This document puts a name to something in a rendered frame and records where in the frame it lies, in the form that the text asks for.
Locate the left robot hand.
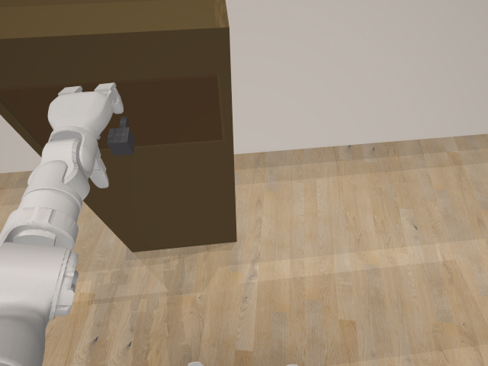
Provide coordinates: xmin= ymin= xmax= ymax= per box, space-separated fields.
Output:
xmin=48 ymin=82 xmax=124 ymax=188

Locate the handle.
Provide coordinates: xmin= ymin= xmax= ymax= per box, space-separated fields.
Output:
xmin=107 ymin=117 xmax=135 ymax=156

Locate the drawer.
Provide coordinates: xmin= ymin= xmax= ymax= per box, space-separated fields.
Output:
xmin=0 ymin=75 xmax=223 ymax=149

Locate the cabinet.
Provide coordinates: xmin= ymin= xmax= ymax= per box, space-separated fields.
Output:
xmin=0 ymin=0 xmax=237 ymax=252

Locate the robot left forearm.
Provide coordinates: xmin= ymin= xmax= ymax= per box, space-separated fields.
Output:
xmin=0 ymin=126 xmax=98 ymax=251

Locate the left robot upper arm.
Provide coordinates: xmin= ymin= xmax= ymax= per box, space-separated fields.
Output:
xmin=0 ymin=242 xmax=79 ymax=366

